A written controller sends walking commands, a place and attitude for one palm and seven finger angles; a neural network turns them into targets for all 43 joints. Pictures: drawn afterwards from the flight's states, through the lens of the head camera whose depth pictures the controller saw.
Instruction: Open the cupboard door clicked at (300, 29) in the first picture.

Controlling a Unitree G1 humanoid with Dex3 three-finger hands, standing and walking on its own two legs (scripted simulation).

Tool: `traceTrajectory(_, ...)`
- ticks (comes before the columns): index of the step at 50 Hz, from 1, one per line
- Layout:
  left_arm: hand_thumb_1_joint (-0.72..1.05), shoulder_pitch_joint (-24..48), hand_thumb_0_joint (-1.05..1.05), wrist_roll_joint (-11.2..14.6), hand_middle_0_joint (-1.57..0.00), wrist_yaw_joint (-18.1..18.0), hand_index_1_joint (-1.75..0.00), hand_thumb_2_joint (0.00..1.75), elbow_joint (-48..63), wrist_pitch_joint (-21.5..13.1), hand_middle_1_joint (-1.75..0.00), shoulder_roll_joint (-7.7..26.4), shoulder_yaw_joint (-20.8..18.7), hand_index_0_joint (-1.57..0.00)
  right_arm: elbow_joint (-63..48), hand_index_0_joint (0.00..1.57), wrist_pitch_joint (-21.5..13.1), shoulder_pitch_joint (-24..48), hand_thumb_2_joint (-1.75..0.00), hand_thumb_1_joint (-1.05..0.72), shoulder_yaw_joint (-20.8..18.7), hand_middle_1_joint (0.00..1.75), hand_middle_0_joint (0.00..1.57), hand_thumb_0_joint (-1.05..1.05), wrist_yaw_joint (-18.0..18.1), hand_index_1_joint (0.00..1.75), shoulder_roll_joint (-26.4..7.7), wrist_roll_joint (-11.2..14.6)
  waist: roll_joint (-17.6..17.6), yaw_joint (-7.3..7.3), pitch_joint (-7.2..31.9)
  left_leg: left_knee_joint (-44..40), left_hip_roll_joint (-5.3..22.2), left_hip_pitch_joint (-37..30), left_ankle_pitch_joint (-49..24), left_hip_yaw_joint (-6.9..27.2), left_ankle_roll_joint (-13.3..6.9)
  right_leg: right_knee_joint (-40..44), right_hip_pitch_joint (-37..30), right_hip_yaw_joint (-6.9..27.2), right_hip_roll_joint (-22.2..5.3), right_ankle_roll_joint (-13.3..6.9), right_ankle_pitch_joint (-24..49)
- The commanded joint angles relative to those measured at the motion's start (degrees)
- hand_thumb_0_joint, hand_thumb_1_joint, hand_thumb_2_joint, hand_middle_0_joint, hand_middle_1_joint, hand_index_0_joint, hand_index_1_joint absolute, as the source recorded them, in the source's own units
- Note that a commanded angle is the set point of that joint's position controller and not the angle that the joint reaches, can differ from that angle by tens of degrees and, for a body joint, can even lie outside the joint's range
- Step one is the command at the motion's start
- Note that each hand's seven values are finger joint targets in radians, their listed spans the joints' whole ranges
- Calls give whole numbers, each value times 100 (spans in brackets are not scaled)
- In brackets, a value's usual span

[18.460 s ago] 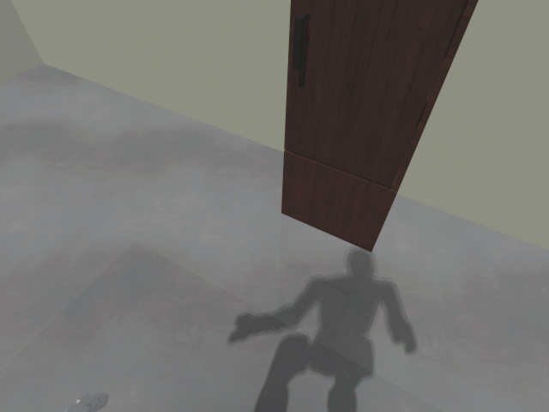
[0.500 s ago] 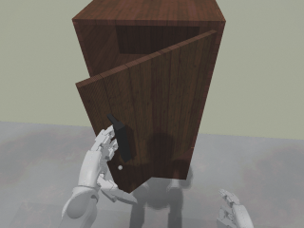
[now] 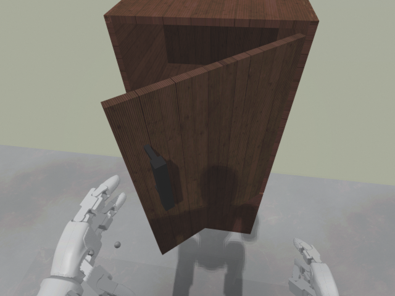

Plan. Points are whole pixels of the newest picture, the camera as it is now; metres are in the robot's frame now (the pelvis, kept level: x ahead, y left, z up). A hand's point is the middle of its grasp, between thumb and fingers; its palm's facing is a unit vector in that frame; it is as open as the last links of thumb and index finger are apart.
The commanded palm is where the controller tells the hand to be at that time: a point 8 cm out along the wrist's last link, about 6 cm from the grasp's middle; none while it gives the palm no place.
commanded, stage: slide the hand sideways off the handle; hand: left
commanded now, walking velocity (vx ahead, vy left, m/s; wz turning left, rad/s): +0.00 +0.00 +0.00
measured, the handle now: (158, 178) +0.31 +0.10 +0.10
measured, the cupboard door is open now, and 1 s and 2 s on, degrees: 41 41 41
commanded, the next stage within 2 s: draw the hand back to the body in 0.08 s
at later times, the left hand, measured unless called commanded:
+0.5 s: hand (92, 243) +0.18 +0.18 +0.11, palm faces -0.05 -1.00 -0.07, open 16.3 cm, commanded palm +0.15 +0.24 +0.13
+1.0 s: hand (44, 226) +0.19 +0.25 +0.14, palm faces +0.32 -0.88 -0.34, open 13.7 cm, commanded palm +0.14 +0.29 +0.17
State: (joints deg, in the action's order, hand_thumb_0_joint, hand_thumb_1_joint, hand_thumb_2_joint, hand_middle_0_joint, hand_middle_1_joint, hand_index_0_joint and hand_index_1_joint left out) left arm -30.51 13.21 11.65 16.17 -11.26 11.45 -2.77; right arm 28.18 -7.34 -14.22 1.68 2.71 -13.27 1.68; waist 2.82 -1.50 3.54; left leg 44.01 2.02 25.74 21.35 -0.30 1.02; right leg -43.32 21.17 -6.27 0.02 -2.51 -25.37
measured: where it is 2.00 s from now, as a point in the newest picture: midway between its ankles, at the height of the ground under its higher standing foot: outside the picture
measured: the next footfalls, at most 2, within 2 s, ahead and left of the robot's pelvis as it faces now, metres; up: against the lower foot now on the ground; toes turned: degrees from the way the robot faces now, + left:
none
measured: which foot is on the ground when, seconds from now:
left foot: down 0.00-1.00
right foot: down 0.00-1.00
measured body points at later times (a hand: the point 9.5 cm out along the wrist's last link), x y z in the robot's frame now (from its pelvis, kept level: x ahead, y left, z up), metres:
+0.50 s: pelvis -0.01 +0.02 +0.00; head -0.02 +0.00 +0.45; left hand +0.17 +0.23 +0.12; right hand +0.18 -0.20 -0.06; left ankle +0.01 +0.13 -0.71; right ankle -0.03 -0.08 -0.71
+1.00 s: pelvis +0.00 +0.02 +0.03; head -0.01 +0.01 +0.48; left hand +0.16 +0.29 +0.16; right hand +0.19 -0.19 -0.05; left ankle +0.01 +0.13 -0.71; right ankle -0.03 -0.08 -0.71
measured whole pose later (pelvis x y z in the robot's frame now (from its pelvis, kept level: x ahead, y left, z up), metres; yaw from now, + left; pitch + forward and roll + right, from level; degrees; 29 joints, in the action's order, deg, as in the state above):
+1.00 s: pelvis +0.00 +0.02 +0.03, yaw -1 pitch -4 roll -1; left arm -29.7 3.0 -6.3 23.0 -3.1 17.4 -9.9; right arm 35.2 -8.7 -11.5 3.1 5.4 -12.6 -0.2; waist 2.6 -4.0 -1.8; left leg 28.2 0.7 10.3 14.2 -1.7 -0.8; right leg -25.4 5.3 -5.0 -0.4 -0.7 -16.4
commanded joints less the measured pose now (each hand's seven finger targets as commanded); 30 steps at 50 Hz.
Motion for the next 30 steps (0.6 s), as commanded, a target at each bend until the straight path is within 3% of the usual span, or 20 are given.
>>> traceTrajectory(1,-50,254,0,207,-15,230,-30,30,1379,-469,-30,486,-336,-15,-972,20,-411,485,-90,-90,-232,30,20,0,66,30,-585,35,-285,106,656,-332,-293,-491,-1299,132,-247,717,54,496,-8,278,2340)
traceTrajectory(6,-50,574,0,181,-15,231,-30,30,1468,-411,-30,468,-179,-15,-981,20,-517,491,-90,-90,-216,30,20,0,82,30,-625,41,-222,160,535,-326,-291,-405,-1057,204,-257,688,291,431,29,237,1780)
traceTrajectory(8,-50,508,0,140,-15,147,-30,30,1379,-361,-30,475,-204,-15,-989,20,-542,514,-90,-90,-223,30,20,0,93,30,-608,37,-323,117,545,-349,-279,-367,-918,213,-258,715,315,427,29,227,1516)
traceTrajectory(10,-50,557,0,132,-15,72,-30,30,1455,-321,-30,663,-434,-15,-970,20,-538,540,-90,-90,-218,30,20,0,105,30,-603,49,-195,55,587,-392,-272,-370,-850,219,-244,734,273,431,33,200,1359)
traceTrajectory(12,-50,541,0,91,-15,-19,-30,30,1504,-253,-30,849,-618,-15,-947,20,-520,582,-90,-90,-204,30,20,0,121,30,-589,48,-189,-8,657,-458,-256,-406,-873,220,-249,748,141,410,38,173,1311)
traceTrajectory(15,-50,490,0,155,-15,-15,-30,30,1717,-147,-30,655,-493,-15,-1004,20,-557,617,-90,-90,-159,30,20,0,116,30,-545,77,80,-22,639,-565,-247,-561,-955,216,-233,748,107,316,65,167,1465)
traceTrajectory(17,-50,360,0,195,-15,-4,-30,30,1562,-22,-30,819,-716,-15,-930,20,-566,649,-90,-90,-170,30,20,0,129,30,-562,71,-235,-41,621,-575,-230,-511,-1007,225,-247,831,-16,344,72,182,1541)
traceTrajectory(20,-50,542,0,269,-15,121,-30,30,1644,121,-30,762,-646,-15,-922,20,-597,691,-90,-90,-132,30,20,0,147,30,-605,97,-57,20,393,-686,-232,-554,-782,235,-237,956,93,323,78,197,1254)
traceTrajectory(22,-50,486,0,284,-15,148,-30,30,1631,224,-30,869,-770,-15,-893,20,-631,702,-90,-90,-140,30,20,0,163,30,-626,101,-151,-26,401,-718,-221,-612,-844,247,-249,1004,-1,319,85,184,1299)
traceTrajectory(23,-50,571,0,317,-15,183,-30,30,1698,260,-30,766,-677,-15,-911,20,-659,718,-90,-90,-122,30,20,0,168,30,-613,105,-148,19,349,-757,-229,-660,-813,255,-253,1042,49,301,82,206,1283)
traceTrajectory(26,-50,613,0,384,-15,232,-30,30,1817,340,-30,928,-900,-15,-866,20,-712,718,-90,-90,-112,30,20,0,190,30,-628,109,-43,-31,366,-831,-242,-749,-829,273,-246,1117,-39,301,86,192,1272)
traceTrajectory(27,-50,628,0,375,-15,225,-30,30,1737,375,-30,1076,-1060,-15,-804,20,-725,735,-90,-90,-126,30,20,0,202,30,-641,101,-166,-39,376,-833,-227,-760,-865,270,-254,1151,-101,302,87,190,1300)
traceTrajectory(30,-47,634,0,484,-15,313,-30,32,1717,448,-30,1106,-1242,-15,-760,20,-760,743,-90,-90,-112,30,20,0,224,30,-642,118,-86,-67,345,-917,-236,-852,-902,265,-244,1241,-171,290,94,193,1341)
